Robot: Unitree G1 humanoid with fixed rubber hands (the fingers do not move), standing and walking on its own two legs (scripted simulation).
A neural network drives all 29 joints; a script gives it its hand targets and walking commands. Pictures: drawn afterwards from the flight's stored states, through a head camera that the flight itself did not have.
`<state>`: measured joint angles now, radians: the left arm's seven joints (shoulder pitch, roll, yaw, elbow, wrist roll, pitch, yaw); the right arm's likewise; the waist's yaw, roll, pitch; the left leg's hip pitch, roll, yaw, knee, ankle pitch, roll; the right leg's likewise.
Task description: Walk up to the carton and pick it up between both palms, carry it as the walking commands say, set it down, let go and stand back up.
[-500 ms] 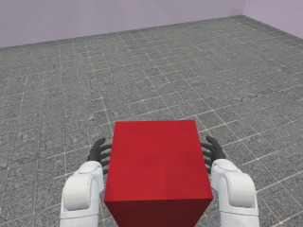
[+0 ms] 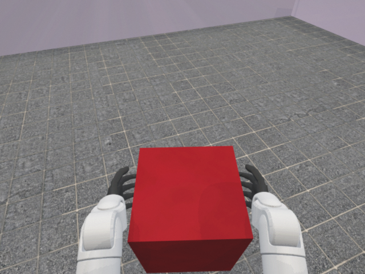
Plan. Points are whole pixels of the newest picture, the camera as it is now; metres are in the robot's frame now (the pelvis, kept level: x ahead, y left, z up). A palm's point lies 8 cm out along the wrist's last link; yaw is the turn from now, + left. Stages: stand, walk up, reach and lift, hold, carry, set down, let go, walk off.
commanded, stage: hold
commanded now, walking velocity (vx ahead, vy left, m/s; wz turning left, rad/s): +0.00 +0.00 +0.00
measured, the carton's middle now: (187, 212) +0.29 +0.00 -0.02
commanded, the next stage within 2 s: set down in 0.70 s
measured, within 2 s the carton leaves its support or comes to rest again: neither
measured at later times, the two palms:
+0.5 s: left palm (120, 212) +0.26 +0.14 +0.04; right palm (265, 216) +0.24 -0.16 +0.04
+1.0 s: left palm (127, 199) +0.29 +0.13 +0.03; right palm (263, 205) +0.27 -0.16 +0.04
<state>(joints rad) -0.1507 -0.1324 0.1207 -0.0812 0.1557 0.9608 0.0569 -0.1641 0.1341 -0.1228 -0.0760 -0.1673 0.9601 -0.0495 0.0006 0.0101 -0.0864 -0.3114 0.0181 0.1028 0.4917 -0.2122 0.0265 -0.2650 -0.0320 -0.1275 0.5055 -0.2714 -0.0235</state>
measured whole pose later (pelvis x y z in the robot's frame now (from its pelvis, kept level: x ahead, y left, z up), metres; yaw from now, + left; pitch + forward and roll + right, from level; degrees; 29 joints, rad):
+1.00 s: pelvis -0.03 +0.01 +0.00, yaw -5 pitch -8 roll +0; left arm -0.42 -0.20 0.40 0.41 0.38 0.64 -0.01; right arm -0.44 0.20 -0.42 0.46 -0.38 0.61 0.03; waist 0.01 -0.02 0.08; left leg -0.14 -0.02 0.06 0.48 -0.20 0.04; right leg -0.13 0.01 -0.01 0.50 -0.24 -0.03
